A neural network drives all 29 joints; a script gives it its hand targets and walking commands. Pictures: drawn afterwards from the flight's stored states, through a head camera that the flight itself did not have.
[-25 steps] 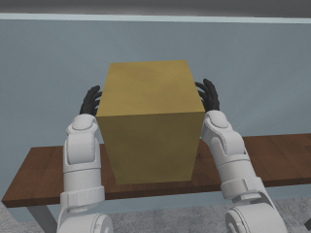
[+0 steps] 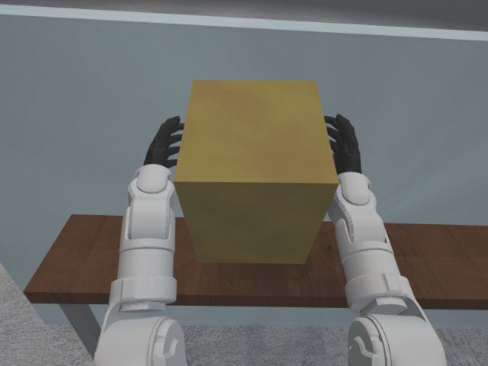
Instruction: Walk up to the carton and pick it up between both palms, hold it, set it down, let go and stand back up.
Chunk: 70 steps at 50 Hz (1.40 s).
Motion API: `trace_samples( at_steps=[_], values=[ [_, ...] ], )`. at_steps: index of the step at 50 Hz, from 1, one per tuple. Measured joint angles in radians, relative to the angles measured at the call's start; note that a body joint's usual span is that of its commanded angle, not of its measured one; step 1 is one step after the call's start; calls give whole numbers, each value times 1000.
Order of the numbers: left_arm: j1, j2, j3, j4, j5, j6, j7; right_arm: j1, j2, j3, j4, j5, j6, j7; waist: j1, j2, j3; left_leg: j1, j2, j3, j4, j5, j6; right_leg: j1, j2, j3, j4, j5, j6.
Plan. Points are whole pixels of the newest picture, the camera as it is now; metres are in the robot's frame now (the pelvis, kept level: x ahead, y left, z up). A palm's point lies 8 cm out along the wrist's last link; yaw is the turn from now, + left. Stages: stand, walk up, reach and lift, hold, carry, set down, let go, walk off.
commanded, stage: set down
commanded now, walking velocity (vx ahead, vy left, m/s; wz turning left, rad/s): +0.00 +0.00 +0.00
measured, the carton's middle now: (252, 178) +0.40 +0.00 +0.16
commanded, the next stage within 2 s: none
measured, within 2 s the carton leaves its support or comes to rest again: neither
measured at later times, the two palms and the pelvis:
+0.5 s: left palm (168, 185) +0.40 +0.15 +0.14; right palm (330, 176) +0.41 -0.14 +0.17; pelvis +0.03 -0.01 +0.00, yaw +0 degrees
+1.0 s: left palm (169, 218) +0.39 +0.15 +0.08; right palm (323, 201) +0.41 -0.14 +0.11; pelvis +0.02 +0.00 +0.00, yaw +0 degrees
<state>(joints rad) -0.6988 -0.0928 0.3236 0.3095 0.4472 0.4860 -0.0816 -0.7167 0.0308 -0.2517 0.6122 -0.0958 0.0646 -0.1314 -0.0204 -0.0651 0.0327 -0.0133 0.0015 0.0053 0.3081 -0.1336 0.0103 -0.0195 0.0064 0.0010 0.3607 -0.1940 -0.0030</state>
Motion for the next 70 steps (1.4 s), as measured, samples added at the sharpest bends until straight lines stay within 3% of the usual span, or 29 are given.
trace_samples(
  at_steps=[3,7,17,30,38,48,57,70],
  values=[
    [0,0,14,41,39,27,-29,0,1,-4,48,-14,-2,4,9,-12,7,13,-5,2,-12,-4,0,6,-5,0,0,1,0],
    [20,1,17,42,37,22,-33,0,6,-4,58,-7,-11,7,21,-17,57,20,-5,2,-22,-6,-16,9,-7,0,0,-3,0],
    [123,1,15,-52,-129,-92,40,25,6,76,58,88,-174,-16,-8,-15,90,-28,-2,2,25,-15,-42,-16,-5,0,0,-5,0],
    [133,-3,15,-50,-86,-62,18,40,6,82,69,92,-148,-16,-16,-6,92,16,7,2,4,-33,-27,20,5,-2,-8,-9,-4],
    [133,-3,15,29,-58,-97,17,40,6,56,112,3,-147,-8,3,-6,115,14,7,2,4,-14,-26,18,5,-2,-8,8,-4],
    [122,-16,15,231,-68,-223,70,40,21,-103,209,-140,-198,60,37,-6,52,-84,7,3,3,-4,-24,-81,5,-2,-8,18,-4],
    [97,-14,15,287,-94,-320,102,31,22,-144,219,-151,-265,67,47,-6,-4,-152,8,4,2,-21,-25,-149,5,-2,-8,0,-4],
    [97,-7,15,299,-95,-336,102,31,22,-133,242,-127,-284,53,45,-6,-14,-152,8,7,2,-41,-30,-150,5,-2,-8,-14,-4]
  ],
)
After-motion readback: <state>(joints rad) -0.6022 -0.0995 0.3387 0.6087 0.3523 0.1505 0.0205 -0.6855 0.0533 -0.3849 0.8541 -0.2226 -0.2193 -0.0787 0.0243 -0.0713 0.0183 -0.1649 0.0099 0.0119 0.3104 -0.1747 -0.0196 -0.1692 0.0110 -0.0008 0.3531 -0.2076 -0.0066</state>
